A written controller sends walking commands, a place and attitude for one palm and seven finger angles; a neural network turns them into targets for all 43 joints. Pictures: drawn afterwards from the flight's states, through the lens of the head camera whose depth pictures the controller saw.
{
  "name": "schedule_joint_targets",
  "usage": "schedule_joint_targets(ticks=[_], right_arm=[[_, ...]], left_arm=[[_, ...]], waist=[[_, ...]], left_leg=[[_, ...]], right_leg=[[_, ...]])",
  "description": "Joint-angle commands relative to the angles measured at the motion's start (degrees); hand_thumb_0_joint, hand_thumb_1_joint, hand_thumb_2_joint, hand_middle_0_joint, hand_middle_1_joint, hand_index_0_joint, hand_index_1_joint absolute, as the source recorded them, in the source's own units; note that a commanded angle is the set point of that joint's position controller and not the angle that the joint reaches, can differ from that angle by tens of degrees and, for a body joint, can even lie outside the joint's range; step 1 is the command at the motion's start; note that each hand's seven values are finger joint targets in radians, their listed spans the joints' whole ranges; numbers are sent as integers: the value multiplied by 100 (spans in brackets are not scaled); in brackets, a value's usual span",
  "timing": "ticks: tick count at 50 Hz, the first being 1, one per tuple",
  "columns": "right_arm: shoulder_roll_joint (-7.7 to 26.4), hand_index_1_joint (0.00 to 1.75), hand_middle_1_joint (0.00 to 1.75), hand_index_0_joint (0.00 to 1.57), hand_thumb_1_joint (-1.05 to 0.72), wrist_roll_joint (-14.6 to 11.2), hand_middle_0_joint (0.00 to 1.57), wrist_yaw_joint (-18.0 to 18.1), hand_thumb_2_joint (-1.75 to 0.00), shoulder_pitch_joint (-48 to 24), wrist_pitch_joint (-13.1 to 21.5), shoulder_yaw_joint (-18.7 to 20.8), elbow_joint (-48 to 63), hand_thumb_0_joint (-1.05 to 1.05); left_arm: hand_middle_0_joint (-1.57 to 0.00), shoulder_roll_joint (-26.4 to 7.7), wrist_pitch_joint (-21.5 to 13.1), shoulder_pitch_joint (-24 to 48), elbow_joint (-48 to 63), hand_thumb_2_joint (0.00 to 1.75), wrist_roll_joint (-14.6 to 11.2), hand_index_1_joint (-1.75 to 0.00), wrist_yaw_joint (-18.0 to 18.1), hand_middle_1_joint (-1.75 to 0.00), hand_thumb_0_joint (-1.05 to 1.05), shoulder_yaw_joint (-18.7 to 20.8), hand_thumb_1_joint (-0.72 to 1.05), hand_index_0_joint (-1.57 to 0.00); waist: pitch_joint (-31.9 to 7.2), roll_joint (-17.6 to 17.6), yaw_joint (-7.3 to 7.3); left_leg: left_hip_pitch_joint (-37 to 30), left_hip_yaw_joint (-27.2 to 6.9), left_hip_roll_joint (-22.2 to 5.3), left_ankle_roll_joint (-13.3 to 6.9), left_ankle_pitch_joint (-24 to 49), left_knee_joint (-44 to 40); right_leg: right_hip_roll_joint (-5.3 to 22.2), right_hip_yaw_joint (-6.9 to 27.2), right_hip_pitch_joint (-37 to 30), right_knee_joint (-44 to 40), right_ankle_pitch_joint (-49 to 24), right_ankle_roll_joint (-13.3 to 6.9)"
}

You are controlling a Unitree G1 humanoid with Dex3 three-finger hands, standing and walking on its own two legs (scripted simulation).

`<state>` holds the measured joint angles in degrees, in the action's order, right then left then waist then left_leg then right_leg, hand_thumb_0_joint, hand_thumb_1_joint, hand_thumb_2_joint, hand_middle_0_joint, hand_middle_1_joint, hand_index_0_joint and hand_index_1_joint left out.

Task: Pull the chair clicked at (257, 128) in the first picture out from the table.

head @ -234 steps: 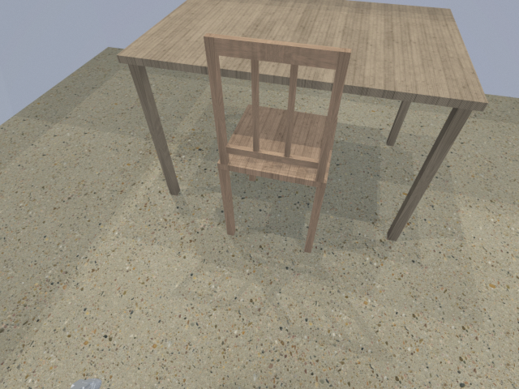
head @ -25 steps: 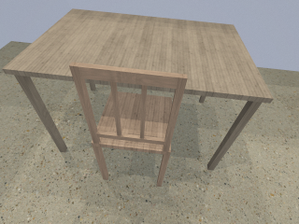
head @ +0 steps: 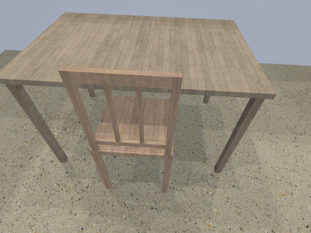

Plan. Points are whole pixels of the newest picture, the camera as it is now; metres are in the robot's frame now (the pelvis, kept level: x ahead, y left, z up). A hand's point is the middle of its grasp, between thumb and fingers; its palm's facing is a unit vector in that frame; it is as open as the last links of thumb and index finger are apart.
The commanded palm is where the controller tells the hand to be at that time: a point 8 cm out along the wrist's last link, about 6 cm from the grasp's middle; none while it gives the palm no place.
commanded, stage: look again from close up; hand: left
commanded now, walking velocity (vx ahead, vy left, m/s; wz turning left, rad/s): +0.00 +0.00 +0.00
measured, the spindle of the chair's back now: (113, 116) +0.53 +0.20 -0.06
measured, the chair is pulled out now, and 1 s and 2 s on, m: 0.00 0.00 0.00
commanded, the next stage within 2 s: none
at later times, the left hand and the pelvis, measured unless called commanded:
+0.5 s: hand out of the picture -0.05 +0.19 -0.17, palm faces +0.03 -0.98 -0.17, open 7.4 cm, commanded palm none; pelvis -0.03 +0.02 +0.01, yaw +0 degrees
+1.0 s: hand out of the picture -0.06 +0.19 -0.17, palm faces +0.03 -0.99 -0.14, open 7.4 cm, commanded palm none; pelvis -0.03 +0.04 +0.01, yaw +0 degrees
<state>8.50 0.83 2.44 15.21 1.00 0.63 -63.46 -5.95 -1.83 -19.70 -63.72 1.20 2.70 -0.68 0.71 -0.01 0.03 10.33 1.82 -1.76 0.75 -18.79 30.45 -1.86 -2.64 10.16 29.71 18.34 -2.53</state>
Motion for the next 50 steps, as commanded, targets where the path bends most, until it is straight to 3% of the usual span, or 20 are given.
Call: schedule_joint_targets(ticks=[1,4,10,26,35,50], right_arm=[[323,30,30,20,-90,-29,20,-33,-90,400,57,9,173,0],[390,30,30,20,-90,-23,20,-46,-90,397,51,-22,194,0],[459,30,30,20,-90,-25,20,-63,-90,436,62,-43,166,0],[387,30,30,20,-90,-65,20,-70,-90,576,85,-62,-31,0],[388,30,30,20,-90,-54,20,-72,-90,566,84,-41,-38,0],[391,30,30,20,-90,-63,20,-65,-90,514,101,-47,-54,0]], left_arm=[[-20,-707,-24,-415,196,90,-22,-30,19,-30,0,128,90,-20],[-20,-729,-6,-387,240,90,-39,-30,-5,-30,0,113,90,-20],[-20,-761,8,-368,301,90,-54,-30,-29,-30,0,105,90,-20],[-20,-643,16,-549,246,90,-53,-30,-15,-30,0,77,90,-20],[-20,-544,25,-614,204,90,-42,-30,-10,-30,0,66,90,-20],[-20,-497,24,-644,158,90,-39,-30,-8,-30,0,55,90,-20]], waist=[[512,-32,36],[582,-136,23],[508,-39,-9],[459,94,-47],[493,-80,-29],[465,6,-31]], left_leg=[[267,-323,-307,-191,959,-562],[342,-391,-282,-214,792,-679],[405,-459,-276,-235,654,-829],[492,-562,-333,-293,474,-1123],[513,-630,-346,-304,256,-1236],[365,-627,-353,-327,547,-1268]], right_leg=[[734,773,320,-793,-1261,-68],[710,803,386,-886,-741,-64],[716,735,295,-918,-536,-26],[713,613,205,-872,-657,47],[707,585,294,-803,-689,63],[739,561,256,-786,-956,105]])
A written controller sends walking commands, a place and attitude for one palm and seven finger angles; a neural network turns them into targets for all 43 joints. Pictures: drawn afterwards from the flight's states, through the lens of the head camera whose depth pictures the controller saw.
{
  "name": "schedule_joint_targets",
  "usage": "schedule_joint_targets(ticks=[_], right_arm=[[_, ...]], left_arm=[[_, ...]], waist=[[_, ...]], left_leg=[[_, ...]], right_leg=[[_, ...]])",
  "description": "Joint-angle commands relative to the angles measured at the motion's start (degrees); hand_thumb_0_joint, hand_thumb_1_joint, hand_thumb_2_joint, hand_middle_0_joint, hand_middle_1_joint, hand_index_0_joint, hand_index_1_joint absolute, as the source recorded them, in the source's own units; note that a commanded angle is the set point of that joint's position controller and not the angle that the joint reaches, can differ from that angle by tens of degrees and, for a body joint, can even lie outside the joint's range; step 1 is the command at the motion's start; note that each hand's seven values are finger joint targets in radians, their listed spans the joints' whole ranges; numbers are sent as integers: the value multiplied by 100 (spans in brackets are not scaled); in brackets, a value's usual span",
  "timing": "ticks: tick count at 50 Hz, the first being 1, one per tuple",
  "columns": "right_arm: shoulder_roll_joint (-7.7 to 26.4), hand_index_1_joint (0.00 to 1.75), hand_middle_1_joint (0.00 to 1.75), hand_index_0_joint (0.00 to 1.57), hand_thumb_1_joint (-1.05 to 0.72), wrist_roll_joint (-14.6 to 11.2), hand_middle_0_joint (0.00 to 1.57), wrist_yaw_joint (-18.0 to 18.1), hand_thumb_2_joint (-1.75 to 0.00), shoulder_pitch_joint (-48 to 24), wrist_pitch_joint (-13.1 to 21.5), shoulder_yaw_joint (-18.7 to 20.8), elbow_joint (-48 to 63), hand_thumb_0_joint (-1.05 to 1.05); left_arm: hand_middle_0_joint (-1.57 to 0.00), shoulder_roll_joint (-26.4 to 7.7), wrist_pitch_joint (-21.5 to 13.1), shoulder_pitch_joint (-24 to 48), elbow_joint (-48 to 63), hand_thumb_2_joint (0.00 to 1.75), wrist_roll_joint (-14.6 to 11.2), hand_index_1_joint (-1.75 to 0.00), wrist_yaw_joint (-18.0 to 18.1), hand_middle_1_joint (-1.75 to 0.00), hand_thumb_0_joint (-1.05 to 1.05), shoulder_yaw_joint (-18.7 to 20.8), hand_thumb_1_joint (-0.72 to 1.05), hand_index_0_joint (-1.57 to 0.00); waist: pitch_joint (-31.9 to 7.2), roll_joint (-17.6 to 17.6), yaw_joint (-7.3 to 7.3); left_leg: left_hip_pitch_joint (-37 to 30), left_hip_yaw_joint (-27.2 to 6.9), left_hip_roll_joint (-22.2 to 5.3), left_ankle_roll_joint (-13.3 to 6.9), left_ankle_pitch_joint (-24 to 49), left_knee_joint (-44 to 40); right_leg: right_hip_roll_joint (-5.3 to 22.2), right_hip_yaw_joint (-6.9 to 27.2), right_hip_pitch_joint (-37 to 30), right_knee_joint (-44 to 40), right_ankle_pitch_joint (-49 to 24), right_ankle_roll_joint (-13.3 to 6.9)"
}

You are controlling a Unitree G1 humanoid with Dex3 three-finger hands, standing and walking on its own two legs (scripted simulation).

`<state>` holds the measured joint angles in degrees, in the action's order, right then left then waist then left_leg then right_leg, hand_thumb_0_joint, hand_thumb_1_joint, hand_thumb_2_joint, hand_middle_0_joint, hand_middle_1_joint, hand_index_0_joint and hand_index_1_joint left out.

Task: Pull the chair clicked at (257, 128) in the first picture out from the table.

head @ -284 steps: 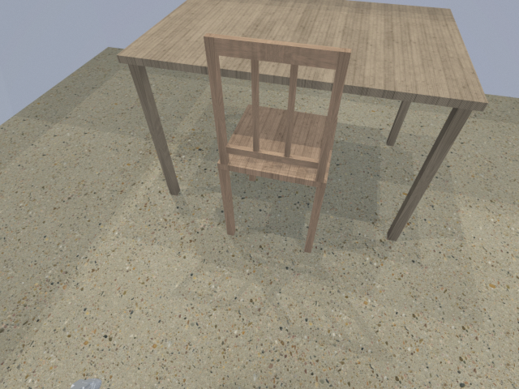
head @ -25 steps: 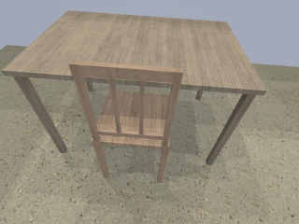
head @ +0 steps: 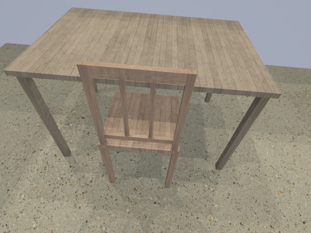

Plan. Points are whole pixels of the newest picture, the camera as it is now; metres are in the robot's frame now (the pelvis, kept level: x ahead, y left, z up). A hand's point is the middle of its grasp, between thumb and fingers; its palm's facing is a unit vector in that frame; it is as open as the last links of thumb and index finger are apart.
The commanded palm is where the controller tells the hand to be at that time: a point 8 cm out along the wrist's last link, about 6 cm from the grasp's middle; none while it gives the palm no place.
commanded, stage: look again from close up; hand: left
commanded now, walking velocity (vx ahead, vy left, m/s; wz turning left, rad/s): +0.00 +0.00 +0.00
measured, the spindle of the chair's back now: (124, 111) +0.56 +0.16 -0.07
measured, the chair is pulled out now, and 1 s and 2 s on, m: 0.00 0.00 0.00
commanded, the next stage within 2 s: shuffle to correct the standing spot in 1.74 s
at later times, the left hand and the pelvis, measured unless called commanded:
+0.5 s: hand out of the picture -0.02 +0.15 -0.18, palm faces +0.03 -0.99 -0.14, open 7.4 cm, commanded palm none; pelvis +0.01 +0.00 +0.00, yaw +0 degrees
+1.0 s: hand out of the picture -0.03 +0.15 -0.18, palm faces +0.04 -0.99 -0.14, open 7.4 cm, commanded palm none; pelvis +0.01 +0.00 +0.00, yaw +0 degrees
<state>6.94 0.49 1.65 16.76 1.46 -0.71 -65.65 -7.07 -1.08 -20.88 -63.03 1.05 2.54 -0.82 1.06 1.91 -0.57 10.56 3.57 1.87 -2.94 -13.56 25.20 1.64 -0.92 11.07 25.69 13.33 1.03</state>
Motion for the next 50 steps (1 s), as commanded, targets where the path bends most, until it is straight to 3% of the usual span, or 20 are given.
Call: schedule_joint_targets(ticks=[1,9,21,30,41,50], right_arm=[[547,30,30,20,-90,-36,20,18,-90,358,48,88,172,0],[553,30,30,20,-90,-33,20,19,-90,371,69,84,149,0],[506,30,30,20,-90,-43,20,23,-90,361,50,80,105,0],[504,30,30,20,-90,-37,20,34,-90,421,75,68,84,0],[484,30,30,20,-90,-43,20,32,-90,427,43,71,83,0],[476,30,30,20,-90,-35,20,35,-90,461,59,68,81,0]], left_arm=[[-20,-386,-43,-529,96,90,-18,-30,7,-30,0,72,90,-20],[-20,-394,-55,-523,91,90,-22,-30,11,-30,0,74,90,-20],[-20,-394,-56,-507,92,90,-24,-30,12,-30,0,73,90,-20],[-20,-377,-60,-541,67,90,-24,-30,15,-30,0,75,90,-20],[-20,-357,-55,-560,61,90,-21,-30,9,-30,0,66,90,-20],[-20,-343,-67,-605,28,90,-22,-30,8,-30,0,69,90,-20]], waist=[[466,-165,28],[295,-148,26],[452,-95,23],[306,-194,23],[506,-143,26],[413,-162,25]], left_leg=[[360,-798,-733,36,-41,-784],[195,-755,-727,35,331,-724],[210,-733,-708,50,300,-749],[75,-729,-722,48,558,-741],[189,-751,-701,55,212,-824],[97,-741,-703,62,384,-802]], right_leg=[[368,377,170,-398,-408,-248],[412,391,64,-383,-668,-239],[402,396,105,-482,-569,-236],[413,393,22,-447,-733,-240],[394,393,110,-541,-483,-246],[410,382,79,-521,-597,-244]])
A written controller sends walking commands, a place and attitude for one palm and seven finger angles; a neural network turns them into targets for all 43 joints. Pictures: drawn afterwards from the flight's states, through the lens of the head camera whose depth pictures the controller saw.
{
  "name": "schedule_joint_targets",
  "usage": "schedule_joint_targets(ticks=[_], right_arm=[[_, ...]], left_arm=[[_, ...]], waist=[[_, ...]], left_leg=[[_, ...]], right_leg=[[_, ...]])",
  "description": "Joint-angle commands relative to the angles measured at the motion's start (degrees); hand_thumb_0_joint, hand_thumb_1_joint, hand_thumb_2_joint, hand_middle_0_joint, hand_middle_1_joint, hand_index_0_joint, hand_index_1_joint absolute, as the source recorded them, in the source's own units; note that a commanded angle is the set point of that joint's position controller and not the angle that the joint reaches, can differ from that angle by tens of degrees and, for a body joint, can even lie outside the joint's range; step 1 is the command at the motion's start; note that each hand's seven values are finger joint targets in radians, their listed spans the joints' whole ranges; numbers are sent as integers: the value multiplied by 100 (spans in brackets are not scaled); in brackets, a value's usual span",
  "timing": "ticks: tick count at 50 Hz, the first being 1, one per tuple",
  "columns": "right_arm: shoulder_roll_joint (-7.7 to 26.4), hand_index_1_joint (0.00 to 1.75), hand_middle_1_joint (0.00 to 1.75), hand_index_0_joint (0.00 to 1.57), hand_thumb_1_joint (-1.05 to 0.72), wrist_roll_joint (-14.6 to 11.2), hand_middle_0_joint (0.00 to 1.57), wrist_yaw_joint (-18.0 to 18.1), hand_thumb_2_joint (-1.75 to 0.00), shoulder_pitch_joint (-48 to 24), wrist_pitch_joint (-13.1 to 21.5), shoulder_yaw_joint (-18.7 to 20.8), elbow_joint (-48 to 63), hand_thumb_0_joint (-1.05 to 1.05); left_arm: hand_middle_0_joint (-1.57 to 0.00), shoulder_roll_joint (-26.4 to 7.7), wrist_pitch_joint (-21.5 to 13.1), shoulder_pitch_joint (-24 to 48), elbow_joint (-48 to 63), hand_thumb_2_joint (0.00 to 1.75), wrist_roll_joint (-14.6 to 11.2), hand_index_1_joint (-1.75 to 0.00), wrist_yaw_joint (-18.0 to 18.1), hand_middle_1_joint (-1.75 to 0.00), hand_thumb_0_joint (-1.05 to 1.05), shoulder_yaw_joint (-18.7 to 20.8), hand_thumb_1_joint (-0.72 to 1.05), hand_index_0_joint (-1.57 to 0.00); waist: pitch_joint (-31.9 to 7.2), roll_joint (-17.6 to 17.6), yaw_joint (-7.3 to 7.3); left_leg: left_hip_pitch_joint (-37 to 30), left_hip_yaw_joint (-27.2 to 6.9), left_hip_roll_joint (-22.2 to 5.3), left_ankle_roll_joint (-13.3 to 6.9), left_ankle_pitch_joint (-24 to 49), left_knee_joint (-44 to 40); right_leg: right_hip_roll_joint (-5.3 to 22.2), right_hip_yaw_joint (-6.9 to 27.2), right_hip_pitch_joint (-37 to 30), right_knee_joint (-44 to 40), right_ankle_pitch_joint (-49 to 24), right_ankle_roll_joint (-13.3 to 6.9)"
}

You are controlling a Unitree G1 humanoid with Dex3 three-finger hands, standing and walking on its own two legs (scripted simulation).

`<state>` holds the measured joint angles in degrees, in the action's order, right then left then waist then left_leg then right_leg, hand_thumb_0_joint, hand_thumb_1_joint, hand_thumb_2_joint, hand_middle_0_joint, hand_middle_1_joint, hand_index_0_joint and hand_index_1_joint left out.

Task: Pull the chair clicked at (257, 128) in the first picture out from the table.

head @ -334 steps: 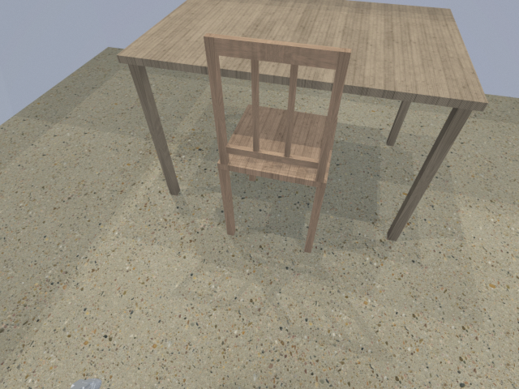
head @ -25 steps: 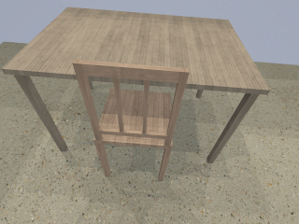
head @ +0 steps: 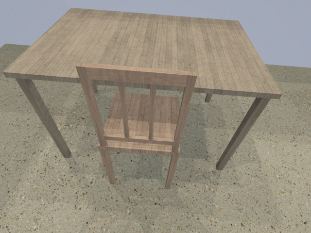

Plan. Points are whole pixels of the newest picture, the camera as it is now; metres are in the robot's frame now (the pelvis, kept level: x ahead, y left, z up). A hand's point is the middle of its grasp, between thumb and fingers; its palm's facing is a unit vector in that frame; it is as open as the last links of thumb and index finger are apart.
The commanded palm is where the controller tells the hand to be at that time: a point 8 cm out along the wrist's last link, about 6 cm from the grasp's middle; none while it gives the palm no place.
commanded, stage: look again from close up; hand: left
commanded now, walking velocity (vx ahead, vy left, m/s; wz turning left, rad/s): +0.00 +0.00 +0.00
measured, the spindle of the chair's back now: (124, 112) +0.55 +0.16 -0.07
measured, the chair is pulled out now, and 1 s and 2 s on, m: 0.00 0.00 0.00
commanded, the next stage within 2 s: shuffle to correct the standing spot in 0.74 s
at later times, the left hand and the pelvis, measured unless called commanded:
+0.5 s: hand out of the picture -0.03 +0.14 -0.18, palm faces +0.04 -0.99 -0.13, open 7.4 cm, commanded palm none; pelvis +0.00 +0.00 +0.00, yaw +0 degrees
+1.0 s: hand out of the picture -0.03 +0.14 -0.18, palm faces +0.04 -0.99 -0.13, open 7.4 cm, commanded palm none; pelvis +0.01 -0.01 +0.00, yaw +0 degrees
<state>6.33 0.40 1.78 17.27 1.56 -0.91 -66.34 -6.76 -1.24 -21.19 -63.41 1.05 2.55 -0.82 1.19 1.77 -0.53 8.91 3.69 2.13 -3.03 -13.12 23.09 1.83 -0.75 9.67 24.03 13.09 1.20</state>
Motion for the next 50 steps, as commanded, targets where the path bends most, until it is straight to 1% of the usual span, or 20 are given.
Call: schedule_joint_targets(ticks=[1,9,10,11,13,20,21,25,29,31,35,36,40,42,43,45,46,47,48,50], right_arm=[[531,30,30,20,-90,-36,20,27,-90,421,45,88,151,0],[515,30,30,20,-90,-29,20,28,-90,423,52,90,131,0],[516,30,30,20,-90,-25,20,29,-90,435,54,87,127,0],[501,30,30,20,-90,-37,20,28,-90,414,44,88,131,0],[509,30,30,20,-90,-28,20,28,-90,411,48,86,132,0],[507,30,30,20,-90,-20,20,32,-90,434,41,84,130,0],[501,30,30,20,-90,-35,20,30,-90,419,37,87,133,0],[501,30,30,20,-90,-22,20,36,-90,441,49,83,131,0],[502,30,30,20,-90,-23,20,38,-90,459,50,81,129,0],[497,30,30,20,-90,-36,20,40,-90,453,50,82,132,0],[489,30,30,20,-90,-24,20,38,-90,435,51,81,117,0],[485,30,30,20,-90,-31,20,40,-90,453,43,85,125,0],[479,30,30,20,-90,-22,20,41,-90,452,54,84,108,0],[487,30,30,20,-90,-28,20,39,-90,434,42,85,122,0],[481,30,30,20,-90,-12,20,40,-90,492,35,87,85,0],[555,30,30,20,-90,4,20,24,-90,567,-3,132,59,0],[589,30,30,20,-90,8,20,14,-90,560,-37,159,61,0],[633,30,30,20,-90,22,20,3,-90,565,-54,186,90,0],[657,30,30,20,-90,35,20,-5,-90,556,-60,204,113,0],[666,30,30,20,-90,36,20,-14,-90,557,-43,234,162,0]], left_arm=[[-20,-378,-45,-565,68,90,-17,-30,5,-30,0,72,90,-20],[-20,-359,-64,-616,58,90,-20,-30,11,-30,0,69,90,-20],[-20,-353,-62,-607,52,90,-23,-30,9,-30,0,69,90,-20],[-20,-360,-62,-621,56,90,-18,-30,9,-30,0,69,90,-20],[-20,-350,-67,-631,56,90,-22,-30,9,-30,0,63,90,-20],[-20,-344,-51,-613,49,90,-19,-30,7,-30,0,74,90,-20],[-20,-355,-55,-631,47,90,-16,-30,4,-30,0,66,90,-20],[-20,-339,-66,-628,37,90,-23,-30,4,-30,0,68,90,-20],[-20,-356,-60,-606,46,90,-22,-30,7,-30,0,74,90,-20],[-20,-358,-66,-614,47,90,-17,-30,3,-30,0,76,90,-20],[-20,-347,-72,-619,38,90,-23,-30,2,-30,0,75,90,-20],[-20,-348,-73,-623,49,90,-19,-30,2,-30,0,78,90,-20],[-20,-339,-77,-632,32,90,-23,-30,6,-30,0,81,90,-20],[-20,-350,-71,-612,37,90,-16,-30,3,-30,0,77,90,-20],[-20,-336,-69,-648,16,90,-13,-30,-3,-30,0,90,90,-20],[-20,-332,-36,-640,30,90,17,-30,-37,-30,0,118,90,-20],[-20,-339,-14,-632,58,90,42,-30,-57,-30,0,140,90,-20],[-20,-327,3,-628,90,90,60,-30,-79,-30,0,153,90,-20],[-20,-302,10,-655,109,90,70,-30,-96,-30,0,172,90,-20],[-20,-261,-4,-752,126,90,81,-30,-125,-30,0,199,90,-20]], waist=[[430,-115,18],[339,-80,22],[373,-127,21],[445,-39,7],[391,-139,15],[460,-195,20],[505,-103,4],[390,-149,16],[411,-187,18],[417,-84,7],[388,-129,15],[438,-66,7],[350,-157,10],[476,-156,13],[390,-114,20],[472,-201,47],[653,-246,30],[812,-272,33],[916,-399,13],[979,-459,-17]], left_leg=[[314,-774,-724,64,285,-604],[186,-731,-730,71,485,-540],[214,-731,-723,77,436,-559],[258,-727,-729,68,386,-561],[217,-724,-715,75,453,-537],[250,-750,-728,89,289,-617],[276,-738,-730,75,238,-616],[192,-730,-727,83,436,-565],[205,-725,-732,89,453,-575],[221,-720,-736,79,444,-570],[183,-724,-723,90,478,-558],[243,-716,-723,86,430,-552],[148,-723,-722,91,546,-539],[228,-697,-722,103,435,-559],[176,-704,-713,90,145,-541],[247,-782,-764,31,-886,-650],[445,-867,-808,-24,-1518,-762],[632,-984,-843,-70,-1889,-846],[758,-1074,-890,-119,-2151,-925],[881,-1192,-964,-208,-2317,-956]], right_leg=[[375,361,197,-373,-522,-258],[398,387,202,-369,-680,-271],[394,386,213,-370,-630,-269],[388,384,232,-403,-599,-270],[402,418,223,-399,-652,-280],[377,381,273,-388,-518,-282],[375,392,278,-419,-497,-275],[383,406,234,-395,-624,-286],[381,396,224,-390,-609,-287],[377,397,195,-417,-614,-279],[389,423,213,-412,-650,-293],[378,404,198,-438,-610,-288],[388,415,195,-415,-688,-296],[385,411,240,-445,-607,-290],[351,406,211,-405,-364,-308],[278,299,411,-243,430,-346],[206,254,536,-213,912,-351],[160,234,654,-115,1134,-362],[119,205,729,-15,1248,-376],[89,155,754,149,1183,-401]])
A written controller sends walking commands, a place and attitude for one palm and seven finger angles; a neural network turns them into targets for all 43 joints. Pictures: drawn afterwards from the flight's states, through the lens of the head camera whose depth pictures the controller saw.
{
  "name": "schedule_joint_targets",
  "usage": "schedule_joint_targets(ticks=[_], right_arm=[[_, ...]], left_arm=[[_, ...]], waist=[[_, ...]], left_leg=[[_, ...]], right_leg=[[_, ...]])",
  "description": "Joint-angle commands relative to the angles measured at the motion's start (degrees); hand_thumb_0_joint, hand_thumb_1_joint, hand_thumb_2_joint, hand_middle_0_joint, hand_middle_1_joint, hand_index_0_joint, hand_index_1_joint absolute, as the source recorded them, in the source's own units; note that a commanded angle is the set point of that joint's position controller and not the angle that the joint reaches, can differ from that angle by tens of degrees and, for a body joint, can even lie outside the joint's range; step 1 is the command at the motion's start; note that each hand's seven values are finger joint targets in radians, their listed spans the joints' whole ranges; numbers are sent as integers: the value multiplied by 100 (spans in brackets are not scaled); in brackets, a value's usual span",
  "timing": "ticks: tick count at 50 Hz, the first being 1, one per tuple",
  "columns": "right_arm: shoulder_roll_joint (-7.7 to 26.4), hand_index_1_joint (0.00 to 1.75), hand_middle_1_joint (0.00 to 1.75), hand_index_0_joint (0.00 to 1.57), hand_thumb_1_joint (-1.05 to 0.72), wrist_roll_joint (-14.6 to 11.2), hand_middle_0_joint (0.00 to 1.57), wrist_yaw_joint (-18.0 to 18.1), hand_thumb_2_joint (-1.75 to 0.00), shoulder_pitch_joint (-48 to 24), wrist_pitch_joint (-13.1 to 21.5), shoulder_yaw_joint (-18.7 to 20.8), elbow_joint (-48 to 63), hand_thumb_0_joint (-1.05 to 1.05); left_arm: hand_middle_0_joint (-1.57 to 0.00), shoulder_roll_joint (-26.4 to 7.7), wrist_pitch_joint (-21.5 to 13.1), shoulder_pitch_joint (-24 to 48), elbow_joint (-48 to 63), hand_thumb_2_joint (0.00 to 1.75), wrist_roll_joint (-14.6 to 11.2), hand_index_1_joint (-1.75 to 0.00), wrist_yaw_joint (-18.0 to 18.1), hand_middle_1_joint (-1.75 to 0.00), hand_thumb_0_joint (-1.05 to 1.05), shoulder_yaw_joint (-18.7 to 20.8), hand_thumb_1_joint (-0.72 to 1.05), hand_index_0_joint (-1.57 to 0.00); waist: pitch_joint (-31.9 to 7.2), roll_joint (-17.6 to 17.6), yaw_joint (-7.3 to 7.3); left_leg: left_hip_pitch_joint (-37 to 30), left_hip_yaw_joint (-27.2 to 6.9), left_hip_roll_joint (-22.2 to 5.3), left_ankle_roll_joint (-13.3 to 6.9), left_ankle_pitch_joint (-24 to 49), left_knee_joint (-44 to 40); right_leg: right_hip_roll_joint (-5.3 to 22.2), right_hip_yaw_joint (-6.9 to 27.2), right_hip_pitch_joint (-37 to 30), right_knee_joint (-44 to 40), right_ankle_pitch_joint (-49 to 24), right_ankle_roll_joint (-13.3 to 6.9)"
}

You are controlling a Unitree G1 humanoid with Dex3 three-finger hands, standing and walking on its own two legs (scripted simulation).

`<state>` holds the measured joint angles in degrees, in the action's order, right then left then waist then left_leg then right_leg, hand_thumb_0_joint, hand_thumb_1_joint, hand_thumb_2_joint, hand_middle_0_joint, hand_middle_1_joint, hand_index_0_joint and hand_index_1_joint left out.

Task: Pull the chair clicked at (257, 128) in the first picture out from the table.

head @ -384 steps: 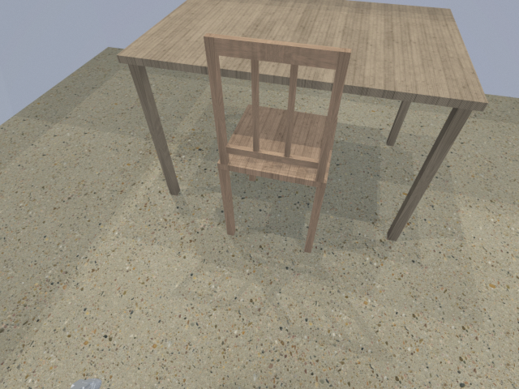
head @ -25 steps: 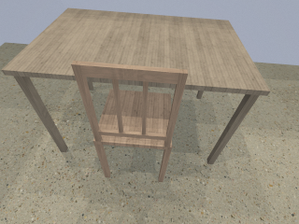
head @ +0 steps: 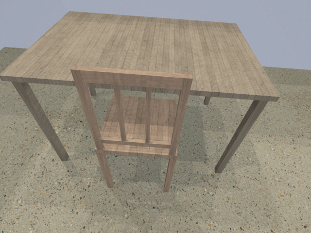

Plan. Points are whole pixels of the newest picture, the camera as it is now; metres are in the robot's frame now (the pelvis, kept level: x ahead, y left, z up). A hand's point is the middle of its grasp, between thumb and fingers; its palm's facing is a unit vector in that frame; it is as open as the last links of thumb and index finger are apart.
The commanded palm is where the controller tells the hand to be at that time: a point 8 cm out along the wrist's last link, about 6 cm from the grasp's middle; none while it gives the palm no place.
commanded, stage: shuffle to correct the standing spot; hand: left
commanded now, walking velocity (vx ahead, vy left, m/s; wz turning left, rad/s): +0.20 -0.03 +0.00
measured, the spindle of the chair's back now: (120, 115) +0.54 +0.17 -0.07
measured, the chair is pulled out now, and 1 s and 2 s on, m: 0.00 0.00 0.00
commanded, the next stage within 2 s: come to a stop and stand still in 0.24 s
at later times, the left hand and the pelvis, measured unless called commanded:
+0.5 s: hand out of the picture +0.07 +0.15 -0.19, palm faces +0.07 -0.99 -0.12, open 7.4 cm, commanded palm none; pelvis +0.10 +0.00 +0.00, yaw +1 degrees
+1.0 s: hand out of the picture +0.14 +0.19 -0.20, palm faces +0.01 -0.98 -0.19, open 7.3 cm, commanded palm none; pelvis +0.09 +0.01 -0.02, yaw -1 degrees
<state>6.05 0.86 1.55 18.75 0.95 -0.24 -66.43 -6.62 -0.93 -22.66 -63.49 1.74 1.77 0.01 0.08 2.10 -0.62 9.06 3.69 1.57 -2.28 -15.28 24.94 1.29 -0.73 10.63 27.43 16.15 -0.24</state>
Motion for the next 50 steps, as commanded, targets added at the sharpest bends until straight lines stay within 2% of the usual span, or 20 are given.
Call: schedule_joint_targets(ticks=[1,8,11,14,15,16,17,21,25,29,31,33,35,39,43,44,45,46,48,50], right_arm=[[683,30,30,20,-90,-16,20,9,-90,441,19,182,191,0],[334,30,30,20,-90,9,20,19,-90,165,183,133,462,0],[285,30,30,20,-90,-13,20,5,-90,-250,220,141,628,0],[216,30,30,20,-90,-19,20,17,-90,505,286,131,371,0],[529,30,30,20,-90,17,20,63,-90,1185,340,195,120,0],[1015,30,30,20,-90,44,20,107,-90,1777,334,315,-37,0],[992,30,30,20,-90,56,20,93,-90,1747,278,249,-51,0],[546,30,30,20,-90,20,20,154,-90,592,350,46,308,0],[721,30,30,20,-90,-1,20,198,-90,291,267,70,323,0],[799,30,30,20,-90,-25,20,200,-90,171,88,234,400,0],[731,30,30,20,-90,-46,20,174,-90,189,20,298,515,0],[560,30,30,20,-90,-100,20,130,-90,585,-103,402,510,0],[457,30,30,20,-90,-97,20,132,-90,409,-167,392,592,0],[489,30,30,20,-90,-92,20,93,-90,62,-185,378,783,0],[482,30,30,20,-90,-50,20,45,-90,502,-143,331,666,0],[788,30,30,20,-90,10,20,36,-90,301,-87,348,778,0],[1545,30,30,20,-90,-65,20,-52,-90,-766,-29,454,1393,0],[1296,30,30,20,-90,-45,20,-106,-90,-1508,-10,302,1688,0],[1130,30,30,20,-90,72,20,-108,-90,-651,1,249,1690,0],[1454,30,30,20,-90,96,20,-90,-90,-616,-21,323,1689,0]], left_arm=[[-20,-278,-44,-642,147,90,19,-30,-60,-30,0,125,90,-20],[-20,-665,-207,-1351,-93,90,-72,-30,-2,-30,0,295,90,-20],[-20,-664,-233,-1503,-130,90,-13,-30,57,-30,0,328,90,-20],[-20,-620,-200,-800,13,90,-53,-30,16,-30,0,307,90,-20],[-20,-427,-194,-585,127,90,-83,-30,-37,-30,0,276,90,-20],[-20,-197,-221,-359,326,90,-74,-30,-76,-30,0,205,90,-20],[-20,-343,-181,66,478,90,-2,-30,-37,-30,0,252,90,-20],[-20,-31,-77,-109,337,90,-47,-30,-75,-30,0,190,90,-20],[-20,-95,55,18,330,90,-82,-30,-7,-30,0,133,90,-20],[-20,-489,86,129,436,90,-70,-30,6,-30,0,243,90,-20],[-20,-876,11,-89,470,90,-50,-30,24,-30,0,321,90,-20],[-20,-1190,-3,33,530,90,-76,-30,19,-30,0,352,90,-20],[-20,-1264,-24,87,601,90,-62,-30,89,-30,0,413,90,-20],[-20,-1297,78,540,860,90,4,-30,154,-30,0,487,90,-20],[-20,-1144,208,1139,1097,90,-63,-30,68,-30,0,449,90,-20],[-20,-827,273,1146,1184,90,-100,-30,32,-30,0,395,90,-20],[-20,-1073,182,380,809,90,-106,-30,212,-30,0,263,90,-20],[-20,-1181,111,101,782,90,-59,-30,183,-30,0,238,90,-20],[-20,-1130,137,633,921,90,-3,-30,75,-30,0,162,90,-20],[-20,-942,252,661,1012,90,55,-30,-8,-30,0,114,90,-20]], waist=[[1155,-414,-19],[600,997,-190],[551,516,-282],[260,333,304],[106,-409,549],[42,-1581,700],[672,-1207,703],[902,-640,45],[279,-1000,32],[550,-898,-65],[276,-166,-143],[-66,386,78],[-624,1387,-111],[-655,1013,-71],[-278,517,289],[89,-655,206],[-626,-1600,-84],[-187,-1263,-426],[196,-313,71],[955,-1296,111]], left_leg=[[998,-1209,-913,-318,-2200,-1122],[1767,159,-127,-10,-730,1438],[2252,150,-274,3,-1513,1969],[157,240,-142,-78,-374,112],[-986,-715,-734,-380,447,-316],[-1580,-2298,-2126,-1009,1296,-800],[-988,-2611,-2526,-1324,1324,-1049],[-16,-1177,-1865,-1057,3981,-800],[-355,-470,-1429,-615,5267,-373],[-39,-492,-1353,-354,4298,30],[406,-374,-869,-22,2617,688],[666,-190,-151,188,-118,1376],[1084,-210,-85,274,-2000,2381],[1208,-431,-83,314,-1867,2275],[-400,-197,-132,267,71,-120],[-62,-1258,-895,-40,-37,-788],[687,-803,-1364,-188,798,194],[1282,-579,-843,-67,117,319],[1345,-717,-558,156,-1557,-226],[1876,-1420,-1128,-51,-2598,-1375]], right_leg=[[107,149,616,-177,931,-266],[1241,1661,-767,-789,-1190,-939],[1593,1810,-1176,-612,-2793,-1384],[965,844,57,258,-2572,-956],[296,269,1020,1490,-1844,-582],[-231,-412,2238,2817,1110,-256],[-90,-149,2659,3692,1718,-320],[352,120,2110,3348,837,-80],[142,-207,1051,1586,84,30],[179,-225,513,594,-707,32],[540,440,-179,284,-3427,-107],[1635,1142,-285,418,-5685,-776],[1988,1518,-791,116,-6116,-1324],[1839,1358,-542,171,-5233,-1375],[1029,869,1136,239,-1254,-560],[375,465,1594,683,245,-194],[347,119,251,1053,49,-158],[397,156,-75,403,-368,-167],[391,411,616,162,976,-271],[-131,-275,866,1053,443,-52]])
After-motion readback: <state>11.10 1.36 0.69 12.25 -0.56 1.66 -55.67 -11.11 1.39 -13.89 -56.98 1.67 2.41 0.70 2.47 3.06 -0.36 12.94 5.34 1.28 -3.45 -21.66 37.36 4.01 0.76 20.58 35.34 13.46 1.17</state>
